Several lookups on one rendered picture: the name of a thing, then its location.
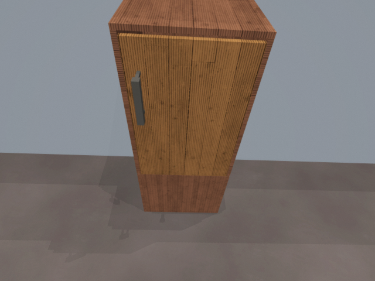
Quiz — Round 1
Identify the cupboard door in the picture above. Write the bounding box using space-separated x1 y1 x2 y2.
117 33 267 176

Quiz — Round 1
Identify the handle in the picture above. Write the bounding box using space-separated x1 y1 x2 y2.
131 71 145 125

